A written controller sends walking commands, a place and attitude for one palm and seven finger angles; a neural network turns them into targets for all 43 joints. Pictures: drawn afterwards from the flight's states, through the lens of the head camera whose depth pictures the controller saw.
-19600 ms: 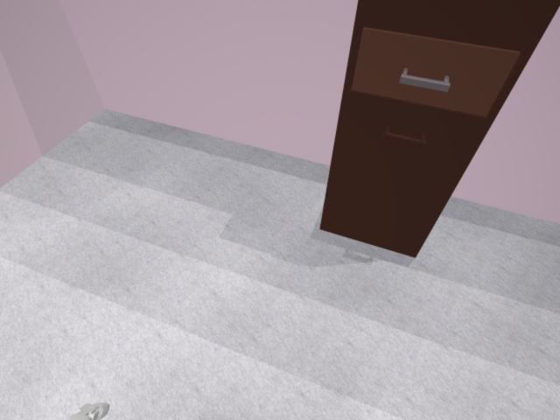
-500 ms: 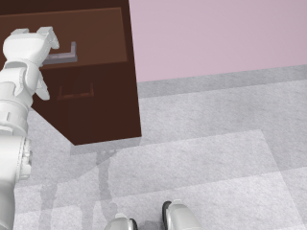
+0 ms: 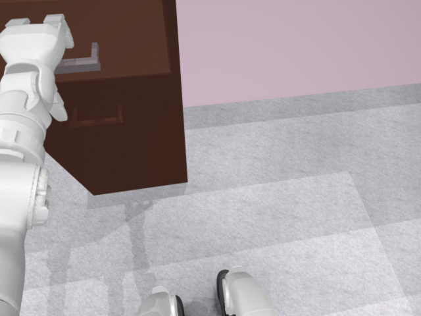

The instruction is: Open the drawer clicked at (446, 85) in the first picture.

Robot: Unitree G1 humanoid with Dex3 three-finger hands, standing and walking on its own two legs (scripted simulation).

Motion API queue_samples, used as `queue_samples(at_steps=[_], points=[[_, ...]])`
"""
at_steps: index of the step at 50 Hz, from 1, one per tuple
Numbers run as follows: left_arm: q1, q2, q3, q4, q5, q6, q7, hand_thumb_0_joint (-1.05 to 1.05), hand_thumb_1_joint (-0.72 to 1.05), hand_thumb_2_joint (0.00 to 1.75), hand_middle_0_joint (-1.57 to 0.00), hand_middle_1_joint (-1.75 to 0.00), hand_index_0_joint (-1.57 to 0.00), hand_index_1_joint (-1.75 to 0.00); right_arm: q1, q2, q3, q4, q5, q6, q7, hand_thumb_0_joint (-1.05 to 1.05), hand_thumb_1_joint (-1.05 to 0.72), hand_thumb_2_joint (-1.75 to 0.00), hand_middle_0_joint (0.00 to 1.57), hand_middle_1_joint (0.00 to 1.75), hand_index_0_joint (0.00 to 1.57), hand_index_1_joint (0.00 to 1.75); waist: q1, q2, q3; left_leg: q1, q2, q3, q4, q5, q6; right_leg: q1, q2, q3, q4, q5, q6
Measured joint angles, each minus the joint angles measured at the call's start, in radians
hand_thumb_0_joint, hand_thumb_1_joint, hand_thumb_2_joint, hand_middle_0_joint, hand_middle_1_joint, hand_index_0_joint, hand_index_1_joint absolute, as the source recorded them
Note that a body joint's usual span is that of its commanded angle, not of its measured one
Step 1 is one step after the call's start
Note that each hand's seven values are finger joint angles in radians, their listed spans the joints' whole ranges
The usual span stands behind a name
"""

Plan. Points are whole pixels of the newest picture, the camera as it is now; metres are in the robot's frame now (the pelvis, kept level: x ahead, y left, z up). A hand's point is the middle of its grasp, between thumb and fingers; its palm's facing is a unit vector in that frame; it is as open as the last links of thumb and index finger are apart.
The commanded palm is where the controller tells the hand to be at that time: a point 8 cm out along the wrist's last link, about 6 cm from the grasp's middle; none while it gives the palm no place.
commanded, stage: lower the fingers behind the handle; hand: left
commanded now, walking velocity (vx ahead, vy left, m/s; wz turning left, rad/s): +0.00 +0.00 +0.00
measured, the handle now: (64, 58) +0.60 +0.21 +0.09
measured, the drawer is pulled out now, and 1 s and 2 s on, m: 0.00 0.00 0.00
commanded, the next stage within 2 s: lift the fingers back up to retry in 0.18 s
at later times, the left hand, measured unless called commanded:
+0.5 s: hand (50, 71) +0.56 +0.22 +0.10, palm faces -0.03 +0.03 -1.00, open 13.7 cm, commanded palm +0.56 +0.23 +0.13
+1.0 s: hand (47, 67) +0.56 +0.22 +0.10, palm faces -0.04 +0.00 -1.00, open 13.4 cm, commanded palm +0.55 +0.22 +0.18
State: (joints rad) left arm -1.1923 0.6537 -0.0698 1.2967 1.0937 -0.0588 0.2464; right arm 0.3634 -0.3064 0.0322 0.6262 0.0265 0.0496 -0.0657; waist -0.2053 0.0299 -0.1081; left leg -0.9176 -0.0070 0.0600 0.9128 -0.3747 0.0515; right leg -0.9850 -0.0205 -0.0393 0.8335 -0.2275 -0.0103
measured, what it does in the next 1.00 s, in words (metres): shifts its weight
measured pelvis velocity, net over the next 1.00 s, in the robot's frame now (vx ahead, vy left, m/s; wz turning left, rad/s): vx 0.06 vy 0.00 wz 0.02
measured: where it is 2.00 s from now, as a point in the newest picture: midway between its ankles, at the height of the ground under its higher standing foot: outside the picture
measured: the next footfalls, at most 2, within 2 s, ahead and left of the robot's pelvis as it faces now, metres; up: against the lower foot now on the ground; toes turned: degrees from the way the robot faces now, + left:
none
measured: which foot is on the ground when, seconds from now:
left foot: down 0.00-1.00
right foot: down 0.00-1.00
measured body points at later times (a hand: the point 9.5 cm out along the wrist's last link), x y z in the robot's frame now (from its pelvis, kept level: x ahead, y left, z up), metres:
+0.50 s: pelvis +0.00 +0.00 +0.00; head +0.13 -0.01 +0.43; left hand +0.56 +0.22 +0.15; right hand -0.02 -0.28 -0.12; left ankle +0.03 +0.09 -0.68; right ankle +0.09 -0.12 -0.68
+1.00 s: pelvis +0.06 +0.00 +0.04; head +0.16 -0.01 +0.47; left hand +0.56 +0.22 +0.16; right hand +0.07 -0.27 -0.10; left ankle +0.03 +0.09 -0.68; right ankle +0.09 -0.12 -0.68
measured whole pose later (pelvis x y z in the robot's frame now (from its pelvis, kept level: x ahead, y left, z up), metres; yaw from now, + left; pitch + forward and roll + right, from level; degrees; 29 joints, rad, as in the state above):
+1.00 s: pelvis +0.06 +0.00 +0.04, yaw +1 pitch +17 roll -1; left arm -0.93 0.54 -0.06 1.09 1.07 -0.12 0.25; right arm 0.37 -0.28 -0.02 0.71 0.00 0.06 -0.05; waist -0.12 0.06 -0.10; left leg -0.62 -0.01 0.03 0.68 -0.37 0.04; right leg -0.69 -0.01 -0.06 0.63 -0.24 -0.01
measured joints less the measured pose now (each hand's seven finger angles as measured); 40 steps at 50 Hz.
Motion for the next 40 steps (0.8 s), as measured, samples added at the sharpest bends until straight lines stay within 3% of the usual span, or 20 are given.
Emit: queue_samples(at_steps=[4, 13, 26, 33, 40], points=[[0.002, 0.013, -0.011, -0.013, 0.011, 0.0, -0.002, 0.0, -0.49, 0.3, -0.31, -1.24, -0.28, -1.31, 0.019, -0.005, -0.004, 0.0, -0.001, -0.005, 0.0, 0.0, -0.9, -0.9, 0.21, 0.3, 0.21, 0.3, -0.001, 0.006, 0.001, -0.024, 0.001, 0.001, 0.024, -0.007, 0.001, -0.024, 0.002, 0.003, 0.021, -0.005, 0.001], [-0.009, 0.021, -0.014, -0.017, -0.009, -0.007, -0.004, 0.0, -0.49, 0.3, -0.31, -1.26, -0.3, -1.31, 0.05, 0.0, -0.001, 0.025, 0.002, -0.011, 0.003, 0.0, -0.9, -0.9, 0.21, 0.3, 0.21, 0.3, 0.001, 0.014, 0.004, -0.047, -0.001, -0.003, 0.039, -0.01, 0.0, -0.046, 0.002, 0.002, 0.038, -0.009, 0.0], [0.024, 0.041, 0.018, -0.043, -0.008, -0.036, -0.045, 0.0, -0.49, 0.3, -0.31, -1.23, -0.31, -1.27, 0.04, 0.005, -0.001, 0.021, -0.001, -0.017, -0.001, 0.0, -0.9, -0.9, 0.21, 0.3, 0.21, 0.3, 0.001, 0.021, 0.018, -0.009, 0.004, -0.01, 0.002, 0.001, -0.006, -0.006, 0.011, 0.0, -0.002, 0.003, -0.004], [0.09, 0.028, 0.045, -0.082, -0.015, -0.069, -0.052, 0.0, -0.49, 0.3, -0.31, -1.23, -0.33, -1.23, 0.039, 0.009, -0.014, 0.03, -0.007, -0.014, -0.004, 0.0, -0.9, -0.9, 0.21, 0.3, 0.21, 0.3, 0.018, 0.025, 0.02, 0.061, 0.007, -0.009, -0.059, 0.008, -0.009, 0.063, 0.018, 0.002, -0.062, 0.009, -0.004], [0.167, -0.03, 0.041, -0.131, -0.015, -0.078, -0.026, 0.0, -0.49, 0.3, -0.34, -1.23, -0.37, -1.22, 0.043, 0.017, -0.034, 0.06, -0.018, -0.004, 0.004, 0.0, -0.9, -0.9, 0.2, 0.3, 0.21, 0.3, 0.049, 0.03, 0.015, 0.157, 0.002, -0.018, -0.136, 0.011, -0.009, 0.16, 0.017, -0.004, -0.133, 0.005, -0.001]])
